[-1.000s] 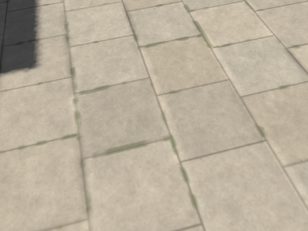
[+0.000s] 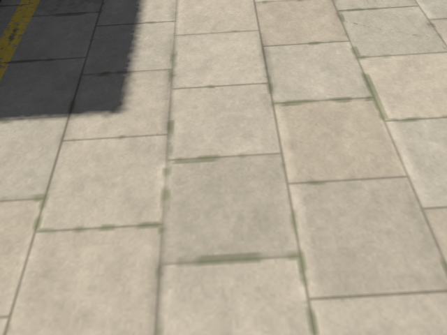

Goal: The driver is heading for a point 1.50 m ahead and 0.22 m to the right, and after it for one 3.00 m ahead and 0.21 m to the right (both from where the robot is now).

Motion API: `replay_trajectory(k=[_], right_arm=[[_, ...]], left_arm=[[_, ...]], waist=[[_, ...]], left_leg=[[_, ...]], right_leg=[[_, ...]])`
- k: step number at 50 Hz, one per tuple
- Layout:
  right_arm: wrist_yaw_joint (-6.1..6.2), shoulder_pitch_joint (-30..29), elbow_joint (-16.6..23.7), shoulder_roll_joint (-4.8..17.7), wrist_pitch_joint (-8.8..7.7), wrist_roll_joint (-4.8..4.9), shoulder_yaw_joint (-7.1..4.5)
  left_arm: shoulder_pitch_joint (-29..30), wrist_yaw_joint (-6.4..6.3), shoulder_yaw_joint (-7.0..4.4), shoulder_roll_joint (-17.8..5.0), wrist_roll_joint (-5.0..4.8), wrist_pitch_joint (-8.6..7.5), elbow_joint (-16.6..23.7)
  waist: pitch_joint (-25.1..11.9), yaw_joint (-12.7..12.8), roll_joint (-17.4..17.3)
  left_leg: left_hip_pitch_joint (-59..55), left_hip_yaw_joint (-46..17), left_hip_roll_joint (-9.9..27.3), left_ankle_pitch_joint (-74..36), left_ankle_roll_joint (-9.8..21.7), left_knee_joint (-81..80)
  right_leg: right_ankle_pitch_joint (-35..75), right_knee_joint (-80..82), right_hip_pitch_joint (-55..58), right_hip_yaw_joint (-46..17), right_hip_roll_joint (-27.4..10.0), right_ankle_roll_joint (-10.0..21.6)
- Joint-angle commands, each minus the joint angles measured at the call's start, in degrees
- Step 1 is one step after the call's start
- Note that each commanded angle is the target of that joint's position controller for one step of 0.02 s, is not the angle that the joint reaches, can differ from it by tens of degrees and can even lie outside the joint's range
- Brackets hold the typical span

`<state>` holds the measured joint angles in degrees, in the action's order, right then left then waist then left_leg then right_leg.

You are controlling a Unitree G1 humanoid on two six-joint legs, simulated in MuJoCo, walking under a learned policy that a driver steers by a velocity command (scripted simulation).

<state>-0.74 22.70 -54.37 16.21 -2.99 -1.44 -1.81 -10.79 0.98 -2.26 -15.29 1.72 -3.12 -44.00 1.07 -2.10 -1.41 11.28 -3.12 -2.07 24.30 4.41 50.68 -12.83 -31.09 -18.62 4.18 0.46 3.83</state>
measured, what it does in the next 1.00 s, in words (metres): walks ahead: left foot, then right foot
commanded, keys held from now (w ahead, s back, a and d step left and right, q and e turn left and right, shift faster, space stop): w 1.00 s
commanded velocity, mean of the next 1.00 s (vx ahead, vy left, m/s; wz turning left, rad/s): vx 0.49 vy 0.00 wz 0.01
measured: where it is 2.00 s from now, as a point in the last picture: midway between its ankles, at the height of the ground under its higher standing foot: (240, 177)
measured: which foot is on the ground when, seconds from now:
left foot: up 0.00-0.42, down 0.44-1.00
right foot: down 0.00-0.44, up 0.46-0.98, down 1.00-1.00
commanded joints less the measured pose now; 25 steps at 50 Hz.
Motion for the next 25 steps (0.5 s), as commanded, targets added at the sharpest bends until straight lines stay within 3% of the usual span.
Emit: replay_trajectory(k=[1, 3, 6, 12, 16, 19, 21, 22, 23, 24, 25], right_arm=[[-0.96, -2.84, 4.55, 5.32, -1.11, -0.21, -1.13], [-1.45, -2.3, 3.38, 3.91, -0.17, -0.92, -0.7], [-1.84, -5.8, 4.16, 2.95, 0.64, -0.87, -0.48], [-2.09, -20.16, 8.6, 0.73, 0.7, -0.72, 0.71], [-1.91, -26.43, 10.56, 0.31, 0.37, -0.29, 1.38], [-1.19, -23.78, 10.22, 1.73, -0.07, -0.24, 0.81], [-0.18, -12.82, 6.64, 3.96, -0.63, -0.22, -0.38], [0.44, -3.82, 3.83, 5.36, -1.18, -0.76, -1.18], [1.23, 5.37, 2.3, 10.07, -1.34, -2.12, -2.55], [1.11, 4.58, 2.34, 13.04, -0.84, -2.22, -3.49], [0.48, 0.01, 2.75, 9.64, -0.52, 0.35, -3.15]], left_arm=[[-7.08, 0.14, -1.86, -6.94, -0.63, -0.39, -0.16], [-6.84, -0.02, -1.12, -5.08, -0.75, -1.42, -0.95], [-11.02, -0.02, -1.07, -5.17, -1.33, -2.41, -3.8], [-16.58, -0.33, -0.32, -3.86, -1.43, -2.39, -7.97], [-19.1, -1.0, -0.26, -4.74, -1.09, -2.37, -10.41], [-17.32, -1.51, -0.33, -5.52, -0.76, -2.18, -11.38], [-15.78, -1.69, -0.58, -6.57, -0.27, -1.69, -11.7], [-15.21, -1.62, -0.54, -6.73, -0.59, -1.4, -11.62], [-16.14, -1.47, 0.17, -4.47, -0.92, -1.49, -9.86], [-23.75, -0.78, 0.97, 1.11, -2.47, -1.24, -9.86], [-17.69, -1.35, -0.55, -5.38, -1.03, -0.96, -9.88]], waist=[[2.72, 2.27, 4.81], [2.13, 1.35, 6.27], [2.28, 1.2, 5.71], [4.76, 3.69, 5.01], [5.56, 4.96, 5.41], [3.86, 2.45, 5.87], [-2.42, -2.08, 6.4], [-7.1, -5.95, 5.29], [-14.3, -8.05, -0.8], [-19.24, -2.76, -12.66], [-13.4, -3.12, -1.93]], left_leg=[[24.97, -1.12, 5.17, -7.32, 1.87, 13.02], [22.33, 0.93, 6.47, -11.16, 0.37, 11.86], [25.63, 2.91, 7.0, -14.79, -1.26, 11.35], [28.92, 6.96, 6.09, -23.04, -3.32, -3.83], [24.31, 8.73, 3.91, -25.3, -1.7, -15.32], [18.37, 8.74, 1.66, -20.91, 1.29, -18.84], [6.73, 9.08, -1.53, -16.36, 3.7, -21.03], [-5.72, 7.74, -0.19, -18.39, 5.38, -24.16], [-19.87, -6.69, 13.07, -12.31, 8.26, -24.0], [-32.1, -35.73, 27.25, -9.66, 17.13, -30.18], [-26.42, -34.68, 23.63, -5.64, 14.96, -33.77]], right_leg=[[-16.25, 22.49, 15.68, -26.87, -16.96, 6.02], [-2.18, 23.37, 13.78, -18.45, -13.08, 5.05], [13.46, 23.45, 15.24, -12.95, -11.82, 5.77], [27.37, 23.55, 17.08, -6.6, -9.15, 5.67], [32.27, 23.37, 20.55, -6.12, -10.82, 5.58], [46.0, 18.03, 25.01, -5.54, -12.58, 5.14], [57.21, 4.6, 26.64, -4.68, -12.03, 4.0], [51.22, -6.89, 21.2, -3.22, -10.39, 3.22], [29.72, -24.41, 9.61, -1.07, -7.24, 2.65], [-17.87, -44.64, -11.65, -1.82, 4.39, 0.56], [-14.7, -46.67, -16.64, -8.59, 1.41, 1.84]])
